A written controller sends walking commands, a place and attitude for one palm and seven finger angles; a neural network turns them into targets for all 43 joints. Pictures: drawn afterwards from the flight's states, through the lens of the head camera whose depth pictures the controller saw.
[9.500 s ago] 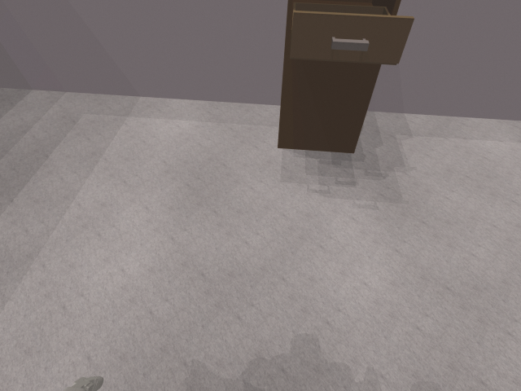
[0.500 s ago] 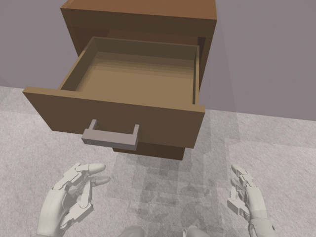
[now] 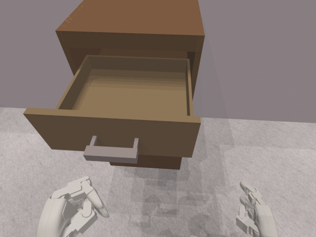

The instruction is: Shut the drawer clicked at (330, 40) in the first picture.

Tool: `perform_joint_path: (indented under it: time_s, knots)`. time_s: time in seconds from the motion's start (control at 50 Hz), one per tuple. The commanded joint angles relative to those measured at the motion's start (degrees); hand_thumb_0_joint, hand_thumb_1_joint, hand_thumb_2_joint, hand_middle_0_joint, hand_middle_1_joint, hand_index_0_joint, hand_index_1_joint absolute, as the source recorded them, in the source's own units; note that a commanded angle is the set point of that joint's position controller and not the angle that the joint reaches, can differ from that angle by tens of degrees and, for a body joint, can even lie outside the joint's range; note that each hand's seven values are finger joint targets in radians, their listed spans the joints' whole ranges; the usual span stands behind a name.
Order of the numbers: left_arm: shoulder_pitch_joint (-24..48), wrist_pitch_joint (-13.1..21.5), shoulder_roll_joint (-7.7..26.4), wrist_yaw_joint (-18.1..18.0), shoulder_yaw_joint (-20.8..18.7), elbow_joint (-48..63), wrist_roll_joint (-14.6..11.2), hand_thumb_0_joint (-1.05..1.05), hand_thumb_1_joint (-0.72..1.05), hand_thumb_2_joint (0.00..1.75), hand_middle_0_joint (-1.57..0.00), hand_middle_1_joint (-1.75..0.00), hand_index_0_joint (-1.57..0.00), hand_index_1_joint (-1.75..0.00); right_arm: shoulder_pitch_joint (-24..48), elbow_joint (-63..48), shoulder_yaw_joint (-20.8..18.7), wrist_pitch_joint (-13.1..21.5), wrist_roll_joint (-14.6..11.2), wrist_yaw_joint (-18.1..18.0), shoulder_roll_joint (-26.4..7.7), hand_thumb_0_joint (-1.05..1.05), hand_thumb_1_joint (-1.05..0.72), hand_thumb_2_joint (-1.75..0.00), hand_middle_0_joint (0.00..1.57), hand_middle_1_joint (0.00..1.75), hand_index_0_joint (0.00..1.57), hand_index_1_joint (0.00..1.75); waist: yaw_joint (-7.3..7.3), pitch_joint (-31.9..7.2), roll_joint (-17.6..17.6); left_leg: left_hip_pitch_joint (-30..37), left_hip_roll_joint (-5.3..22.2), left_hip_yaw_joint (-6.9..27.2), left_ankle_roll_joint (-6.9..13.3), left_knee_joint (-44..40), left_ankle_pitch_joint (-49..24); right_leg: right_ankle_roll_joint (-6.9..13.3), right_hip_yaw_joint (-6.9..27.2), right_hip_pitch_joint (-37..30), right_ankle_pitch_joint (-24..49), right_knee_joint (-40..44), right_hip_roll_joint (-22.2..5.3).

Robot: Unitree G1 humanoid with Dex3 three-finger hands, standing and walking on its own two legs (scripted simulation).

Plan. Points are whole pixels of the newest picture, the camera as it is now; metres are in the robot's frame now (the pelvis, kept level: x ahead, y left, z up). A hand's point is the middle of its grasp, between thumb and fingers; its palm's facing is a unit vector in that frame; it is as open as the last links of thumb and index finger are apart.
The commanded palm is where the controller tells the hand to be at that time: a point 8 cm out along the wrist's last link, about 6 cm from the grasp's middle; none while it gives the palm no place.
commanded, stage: raise the hand and make a fist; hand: left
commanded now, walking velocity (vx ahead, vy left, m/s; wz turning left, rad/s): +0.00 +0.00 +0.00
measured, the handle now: (113, 147) +0.32 +0.14 +0.06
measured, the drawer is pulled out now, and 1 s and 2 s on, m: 0.30 0.30 0.30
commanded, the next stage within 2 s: bring the fist close to the handle in 0.84 s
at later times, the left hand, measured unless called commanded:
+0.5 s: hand (91, 210) +0.15 +0.12 +0.16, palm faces +0.00 -1.00 -0.05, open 3.3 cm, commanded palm +0.10 +0.16 +0.16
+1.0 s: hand (96, 212) +0.15 +0.11 +0.16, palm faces +0.01 -1.00 -0.05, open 3.3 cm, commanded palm +0.10 +0.16 +0.15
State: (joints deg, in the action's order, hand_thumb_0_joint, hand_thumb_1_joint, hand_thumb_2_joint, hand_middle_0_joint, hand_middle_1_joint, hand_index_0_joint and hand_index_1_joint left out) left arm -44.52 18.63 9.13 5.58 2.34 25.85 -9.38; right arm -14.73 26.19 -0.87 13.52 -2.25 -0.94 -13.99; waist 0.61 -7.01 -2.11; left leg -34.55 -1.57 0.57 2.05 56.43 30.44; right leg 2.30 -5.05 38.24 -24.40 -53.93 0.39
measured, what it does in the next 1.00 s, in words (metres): stands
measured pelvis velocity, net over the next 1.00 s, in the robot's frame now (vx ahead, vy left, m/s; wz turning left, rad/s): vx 0.01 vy -0.01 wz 0.01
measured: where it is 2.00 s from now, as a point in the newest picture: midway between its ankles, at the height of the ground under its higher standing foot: outside the picture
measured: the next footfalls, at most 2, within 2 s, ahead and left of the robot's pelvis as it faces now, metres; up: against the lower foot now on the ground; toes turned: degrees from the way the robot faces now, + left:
none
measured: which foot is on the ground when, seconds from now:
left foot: down 0.00-1.00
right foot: down 0.00-1.00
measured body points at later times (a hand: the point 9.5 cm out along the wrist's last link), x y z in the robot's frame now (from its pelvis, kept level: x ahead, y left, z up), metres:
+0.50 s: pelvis +0.01 +0.00 +0.01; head +0.00 -0.02 +0.46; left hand +0.14 +0.17 +0.17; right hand +0.21 -0.20 -0.03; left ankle -0.02 +0.10 -0.68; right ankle +0.03 -0.10 -0.68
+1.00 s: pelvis +0.01 -0.01 +0.02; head -0.01 -0.03 +0.47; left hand +0.14 +0.17 +0.16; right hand +0.21 -0.22 -0.02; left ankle -0.02 +0.10 -0.68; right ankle +0.03 -0.10 -0.68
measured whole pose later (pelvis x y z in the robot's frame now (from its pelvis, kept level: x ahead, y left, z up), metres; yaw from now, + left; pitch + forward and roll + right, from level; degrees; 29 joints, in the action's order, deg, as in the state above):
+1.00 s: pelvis +0.01 -0.01 +0.02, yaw +1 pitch +3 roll -1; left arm -46.3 9.4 9.5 5.7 4.0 35.8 -8.9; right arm -14.6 26.7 2.3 15.8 -3.0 -0.8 -13.0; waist 2.2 -5.8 -3.9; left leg -24.2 -1.4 1.4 1.4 49.1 27.9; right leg 2.8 -5.6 27.8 -22.6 -47.2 0.7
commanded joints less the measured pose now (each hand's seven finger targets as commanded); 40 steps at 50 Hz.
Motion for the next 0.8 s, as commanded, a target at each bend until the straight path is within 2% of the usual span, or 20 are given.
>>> perform_joint_path:
  time_s: [0.0,0.02,0.06,0.12,0.14,0.16,0.24,0.3,0.36,0.38,0.44,0.48,0.54,0.6,0.64,0.66,0.7,0.78]
  knots:
    - [-3.67,1.53,2.34,-0.95,-0.2,15.84,0.35,0.0,0.9,0.9,-1.28,-1.47,-1.28,-1.47,5.16,-11.31,-1.03,2.49,-0.41,-0.08,-4.32,0.0,-0.9,-0.9,0.2,0.3,0.2,0.3,0.09,-4.51,0.83,0.6,1.49,1.84,-0.18,-11.07,-16.08,-0.77,1.39,-9.66,8.03,8.75,-0.78]
    - [-3.83,0.91,2.04,-1.02,0.26,16.9,0.25,0.0,0.9,0.9,-1.3,-1.49,-1.3,-1.49,5.04,-11.61,-0.88,2.43,-0.44,0.01,-4.07,0.0,-0.9,-0.9,0.2,0.3,0.2,0.3,0.12,-4.09,1.02,0.86,1.49,1.89,-0.23,-11.35,-16.43,-0.81,1.26,-10.11,8.65,8.9,-0.79]
    - [-6.1,-0.35,3.13,-1.23,-1.22,17.75,0.26,0.0,0.9,0.9,-1.34,-1.53,-1.34,-1.53,5.43,-11.76,-0.8,1.98,-0.4,0.02,-3.9,0.0,-0.9,-0.9,0.2,0.3,0.2,0.3,0.86,-4.18,1.53,1.02,1.59,1.8,-0.27,-11.6,-17.43,-0.79,1.33,-11.41,9.86,9.14,-0.77]
    - [-6.08,-1.66,2.64,-1.2,-0.06,20.6,0.52,0.0,0.9,0.9,-1.4,-1.6,-1.4,-1.6,5.67,-12.11,-0.33,1.64,-0.56,0.36,-3.71,0.0,-0.9,-0.9,0.2,0.3,0.2,0.3,0.58,-3.03,1.57,2.28,1.86,2.05,-0.36,-12.39,-18.76,-0.82,0.73,-11.86,11.08,9.37,-0.67]
    - [-6.49,-1.92,2.18,-1.15,0.7,21.88,0.52,0.0,0.9,0.9,-1.4,-1.6,-1.4,-1.6,5.82,-12.31,-0.17,1.71,-0.6,0.47,-3.71,0.0,-0.9,-0.9,0.2,0.3,0.2,0.3,0.63,-2.85,0.08,2.95,1.89,1.94,-0.33,-12.41,-19.08,-0.83,0.83,-11.75,11.31,9.55,-0.71]
    - [-6.03,-2.13,1.54,-1.13,1.86,23.12,0.63,0.0,0.9,0.9,-1.4,-1.6,-1.4,-1.6,5.51,-12.42,0.07,1.9,-0.55,0.67,-3.63,0.0,-0.9,-0.9,0.2,0.3,0.2,0.3,0.29,-2.45,0.43,3.42,1.99,2.38,-0.45,-12.75,-19.28,-0.86,0.39,-11.46,11.08,9.48,-0.66]
    - [-5.41,-3.48,2.0,-1.21,2.16,23.65,1.21,0.0,0.9,0.9,-1.4,-1.6,-1.4,-1.6,5.55,-12.25,0.34,2.01,-0.62,0.7,-3.78,0.0,-0.9,-0.9,0.2,0.3,0.2,0.3,-0.16,-0.64,1.81,3.42,2.03,2.73,-0.28,-13.48,-16.4,-0.96,0.55,-11.16,8.64,10.72,-0.52]
    - [-4.66,-4.47,3.02,-1.25,1.23,25.25,1.32,0.0,0.9,0.9,-1.4,-1.6,-1.4,-1.6,6.0,-12.6,0.54,2.24,-0.82,0.51,-3.82,0.0,-0.9,-0.9,0.2,0.3,0.2,0.3,0.4,-1.19,2.16,3.74,1.86,2.73,-0.18,-14.43,-14.48,-0.9,0.89,-12.38,6.53,11.59,-0.69]
    - [-5.95,-5.19,2.71,-1.07,1.25,27.23,0.91,0.0,0.9,0.9,-1.4,-1.6,-1.4,-1.6,5.88,-12.37,0.61,2.81,-1.05,0.5,-3.46,0.0,-0.9,-0.9,0.2,0.3,0.2,0.3,0.95,-2.51,2.07,5.14,1.85,2.49,-0.15,-14.75,-17.11,-0.94,0.99,-14.43,9.52,11.96,-0.88]
    - [-6.63,-5.66,3.25,-1.13,0.47,28.01,0.68,0.0,0.9,0.9,-1.4,-1.6,-1.4,-1.6,6.52,-12.54,0.55,3.1,-1.32,0.63,-3.35,0.0,-0.9,-0.9,0.2,0.3,0.2,0.3,1.43,-2.96,0.81,5.47,1.84,2.37,-0.19,-14.91,-17.71,-0.84,1.1,-15.24,10.24,12.1,-0.92]
    - [-6.39,-6.66,2.12,-1.05,1.53,27.11,0.6,0.0,0.9,0.9,-1.4,-1.6,-1.4,-1.6,6.37,-11.54,0.69,3.72,-1.36,0.63,-3.17,0.0,-0.9,-0.9,0.2,0.3,0.2,0.3,0.93,0.07,2.87,5.25,1.84,2.33,-0.24,-15.48,-17.52,-1.01,0.96,-15.08,10.41,13.01,-0.99]
    - [-7.45,-7.34,2.17,-0.9,1.07,25.5,0.66,0.0,0.9,0.9,-1.4,-1.6,-1.4,-1.6,6.99,-11.27,0.55,3.79,-1.46,0.5,-3.33,0.0,-0.9,-0.9,0.2,0.3,0.2,0.3,1.19,0.91,3.72,4.96,1.59,2.15,-0.16,-15.73,-17.1,-0.96,1.43,-15.71,10.33,13.78,-0.98]
    - [-8.11,-7.38,2.22,-0.7,1.4,26.11,0.92,0.0,0.9,0.9,-1.4,-1.6,-1.4,-1.6,6.93,-11.35,0.46,3.9,-1.37,0.45,-3.3,0.0,-0.9,-0.9,0.2,0.3,0.2,0.3,1.31,1.14,3.94,5.21,1.35,1.62,-0.13,-15.94,-16.66,-1.12,1.6,-15.89,10.02,14.12,-1.1]
    - [-7.39,-6.77,3.3,-1.22,0.07,27.43,0.92,0.0,0.9,0.9,-1.4,-1.6,-1.4,-1.6,7.11,-11.46,0.48,4.34,-1.26,0.38,-3.25,0.0,-0.9,-0.9,0.2,0.3,0.2,0.3,1.69,-0.01,2.0,5.6,1.09,1.44,0.0,-15.85,-16.01,-1.0,2.07,-16.38,8.81,14.48,-1.19]
    - [-7.79,-5.97,3.16,-1.4,-0.38,27.27,0.66,0.0,0.9,0.9,-1.4,-1.6,-1.4,-1.6,6.6,-11.0,0.34,4.48,-1.14,0.34,-3.15,0.0,-0.9,-0.9,0.2,0.3,0.2,0.3,1.56,-0.56,3.11,5.87,1.07,1.2,0.03,-15.39,-16.75,-1.12,2.32,-16.6,9.9,14.65,-1.21]
    - [-8.42,-5.5,2.83,-1.32,-0.26,27.26,0.45,0.0,0.9,0.9,-1.4,-1.6,-1.4,-1.6,6.59,-10.91,0.29,4.59,-1.16,0.4,-3.19,0.0,-0.9,-0.9,0.2,0.3,0.2,0.3,1.57,-0.81,2.14,6.18,1.05,0.99,0.02,-15.16,-16.93,-1.1,2.41,-16.45,10.15,14.68,-1.24]
    - [-7.96,-4.95,3.11,-1.21,-0.65,26.33,0.12,0.0,0.9,0.9,-1.4,-1.6,-1.4,-1.6,6.84,-10.56,0.27,4.96,-1.23,0.39,-3.18,0.0,-0.9,-0.9,0.2,0.3,0.2,0.3,1.31,0.2,3.26,5.52,1.06,1.11,0.02,-15.08,-16.15,-1.19,2.51,-16.06,9.46,15.05,-1.23]
    - [-6.45,-4.26,3.58,-0.71,-1.01,25.58,-0.19,0.0,0.9,0.9,-1.4,-1.6,-1.4,-1.6,7.11,-10.32,0.26,5.45,-1.24,0.14,-3.6,0.0,-0.9,-0.9,0.2,0.3,0.2,0.3,1.15,1.01,2.88,5.25,0.89,1.19,0.17,-14.96,-14.57,-1.1,3.45,-15.61,6.82,16.2,-1.47]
